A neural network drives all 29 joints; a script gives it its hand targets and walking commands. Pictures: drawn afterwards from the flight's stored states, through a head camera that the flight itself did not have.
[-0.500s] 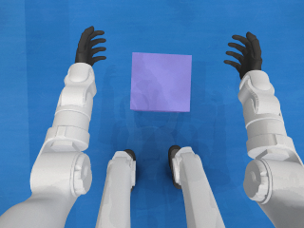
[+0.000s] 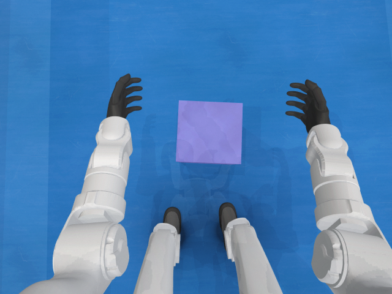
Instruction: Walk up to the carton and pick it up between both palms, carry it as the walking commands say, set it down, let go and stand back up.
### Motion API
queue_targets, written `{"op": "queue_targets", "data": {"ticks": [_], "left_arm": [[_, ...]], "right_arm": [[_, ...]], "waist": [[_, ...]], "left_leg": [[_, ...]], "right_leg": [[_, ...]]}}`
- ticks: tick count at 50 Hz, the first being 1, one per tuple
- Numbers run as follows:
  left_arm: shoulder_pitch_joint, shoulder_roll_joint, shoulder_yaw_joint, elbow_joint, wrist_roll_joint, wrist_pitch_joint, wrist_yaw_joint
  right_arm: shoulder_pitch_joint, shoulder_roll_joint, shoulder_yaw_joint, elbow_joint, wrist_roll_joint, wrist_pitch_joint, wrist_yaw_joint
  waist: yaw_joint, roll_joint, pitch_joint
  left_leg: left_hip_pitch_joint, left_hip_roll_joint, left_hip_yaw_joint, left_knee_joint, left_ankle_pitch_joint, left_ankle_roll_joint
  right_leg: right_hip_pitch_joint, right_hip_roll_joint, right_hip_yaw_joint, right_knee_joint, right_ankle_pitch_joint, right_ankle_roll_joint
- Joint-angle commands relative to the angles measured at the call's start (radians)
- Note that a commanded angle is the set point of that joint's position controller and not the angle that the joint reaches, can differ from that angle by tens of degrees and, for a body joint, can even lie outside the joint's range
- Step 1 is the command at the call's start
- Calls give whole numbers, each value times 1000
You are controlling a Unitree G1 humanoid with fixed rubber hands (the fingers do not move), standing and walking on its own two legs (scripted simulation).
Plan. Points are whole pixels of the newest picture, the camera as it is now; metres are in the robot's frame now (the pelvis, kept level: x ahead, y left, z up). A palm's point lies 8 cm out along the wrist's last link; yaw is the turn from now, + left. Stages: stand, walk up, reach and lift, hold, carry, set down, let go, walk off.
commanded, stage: let go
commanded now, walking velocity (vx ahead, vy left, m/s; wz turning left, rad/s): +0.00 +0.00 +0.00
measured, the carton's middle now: (207, 136) +0.45 -0.05 -0.56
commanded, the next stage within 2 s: stand in 1.16 s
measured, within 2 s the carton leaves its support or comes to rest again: neither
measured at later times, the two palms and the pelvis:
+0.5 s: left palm (65, 211) +0.29 +0.20 -0.03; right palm (376, 218) +0.26 -0.24 -0.01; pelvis +0.05 -0.01 +0.08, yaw -1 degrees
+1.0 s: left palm (15, 283) +0.21 +0.24 +0.02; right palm (387, 256) +0.22 -0.23 +0.02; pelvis +0.06 +0.00 +0.09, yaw -1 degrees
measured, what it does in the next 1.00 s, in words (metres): rises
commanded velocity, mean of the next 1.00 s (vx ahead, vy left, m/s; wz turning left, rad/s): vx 0.00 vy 0.00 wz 0.00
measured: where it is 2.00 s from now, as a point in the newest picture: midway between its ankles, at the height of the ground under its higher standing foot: (200, 239)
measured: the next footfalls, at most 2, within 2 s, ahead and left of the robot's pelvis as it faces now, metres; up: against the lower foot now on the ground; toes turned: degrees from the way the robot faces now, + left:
none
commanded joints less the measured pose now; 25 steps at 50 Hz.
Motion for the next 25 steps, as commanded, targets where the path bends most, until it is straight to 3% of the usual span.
{"op": "queue_targets", "data": {"ticks": [1, 2, 3, 5, 6, 7, 8, 10, 11, 13, 14, 19, 25], "left_arm": [[0, 63, -22, -223, 4, -25, 30], [44, 69, -31, -277, -2, -24, 29], [84, 66, -48, -312, -11, -22, 27], [148, 60, -61, -362, -15, -21, 15], [203, 78, -72, -377, -25, -27, 11], [189, 75, -86, -392, -41, -34, 3], [224, 85, -82, -417, -51, -42, -9], [327, 80, -95, -378, -56, -54, -22], [359, 79, -105, -369, -57, -60, -28], [527, 57, -115, -338, -58, -71, -40], [482, 84, -117, -319, -72, -82, -45], [681, 115, -124, -269, -81, -123, -62], [887, 122, -156, -327, -106, -145, -82]], "right_arm": [[28, -168, -4, -203, -1, -28, 14], [72, -189, 0, -275, 3, -26, 17], [137, -181, 24, -271, 14, -20, 23], [203, -186, 52, -319, 43, -16, 32], [232, -181, 70, -342, 46, -18, 40], [242, -167, 101, -338, 72, -18, 44], [260, -170, 102, -388, 75, -22, 48], [354, -145, 128, -379, 93, -28, 52], [380, -139, 149, -371, 110, -30, 51], [548, -101, 185, -350, 105, -38, 56], [532, -119, 180, -331, 104, -49, 53], [727, -103, 221, -331, 91, -86, 37], [886, -112, 252, -401, 97, -99, 11]], "waist": [[-33, 29, -1017], [-35, 24, -1058], [-32, 28, -1031], [-31, 40, -989], [-17, -7, -950], [-20, -1, -879], [-19, -38, -873], [-7, -60, -812], [5, -42, -770], [9, -60, -682], [4, -44, -608], [23, -37, -437], [36, -2, -287]], "left_leg": [[778, -25, 19, -42, 574, -40], [830, -26, 19, -45, 612, -38], [839, -24, 13, -64, 638, -38], [877, -26, 23, -88, 599, -30], [818, -30, 19, -111, 578, -27], [746, -33, 34, -130, 514, -26], [707, -42, 43, -153, 468, -22], [664, -47, 56, -193, 433, -15], [662, -46, 68, -208, 398, -13], [723, -40, 58, -250, 405, -5], [702, -34, 57, -262, 368, -10], [860, -7, 48, -334, 316, -13], [1094, -7, 58, -410, 309, -9]], "right_leg": [[596, 41, -99, -38, 521, 11], [639, 40, -87, -61, 563, 8], [662, 39, -82, -69, 586, 3], [725, 29, -59, -116, 599, 1], [788, 27, -59, -117, 610, 2], [850, 19, -39, -127, 630, -3], [949, 14, -36, -142, 646, 0], [1052, 1, -17, -165, 691, 6], [1081, -3, -3, -177, 679, 4], [1103, -3, -11, -214, 646, 9], [1072, -12, -3, -231, 618, 9], [1077, -20, -9, -309, 496, 16], [1178, -1, -24, -407, 397, 10]]}}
